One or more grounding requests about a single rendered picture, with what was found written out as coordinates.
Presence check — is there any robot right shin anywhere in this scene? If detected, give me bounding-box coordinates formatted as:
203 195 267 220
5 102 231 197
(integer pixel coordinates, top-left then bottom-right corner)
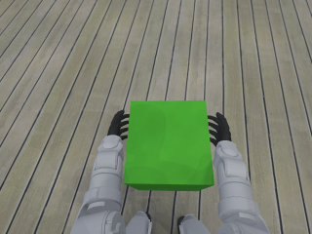
182 214 195 222

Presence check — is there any robot right hand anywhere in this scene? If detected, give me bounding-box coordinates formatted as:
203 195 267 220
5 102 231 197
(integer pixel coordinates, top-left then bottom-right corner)
208 112 232 147

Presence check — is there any robot left hand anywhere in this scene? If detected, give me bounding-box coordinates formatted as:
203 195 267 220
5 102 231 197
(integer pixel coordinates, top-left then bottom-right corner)
107 109 130 140

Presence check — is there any left robot forearm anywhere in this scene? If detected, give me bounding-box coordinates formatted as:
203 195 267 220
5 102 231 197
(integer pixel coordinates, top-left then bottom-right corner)
70 135 124 234

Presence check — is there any right robot forearm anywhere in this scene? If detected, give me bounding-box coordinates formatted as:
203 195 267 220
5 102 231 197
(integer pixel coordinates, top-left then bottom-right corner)
213 140 271 234

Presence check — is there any robot right thigh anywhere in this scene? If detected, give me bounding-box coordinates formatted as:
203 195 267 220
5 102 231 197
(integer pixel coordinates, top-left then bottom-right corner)
178 218 211 234

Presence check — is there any carton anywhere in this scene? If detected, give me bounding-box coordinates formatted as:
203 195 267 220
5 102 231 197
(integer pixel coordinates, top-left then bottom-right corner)
123 100 215 192

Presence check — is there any right robot upper arm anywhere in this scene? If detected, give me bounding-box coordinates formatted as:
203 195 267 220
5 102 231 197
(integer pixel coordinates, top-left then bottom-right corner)
216 220 268 234

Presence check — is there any left robot upper arm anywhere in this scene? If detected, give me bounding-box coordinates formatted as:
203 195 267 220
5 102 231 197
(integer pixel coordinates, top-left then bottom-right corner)
70 210 127 234

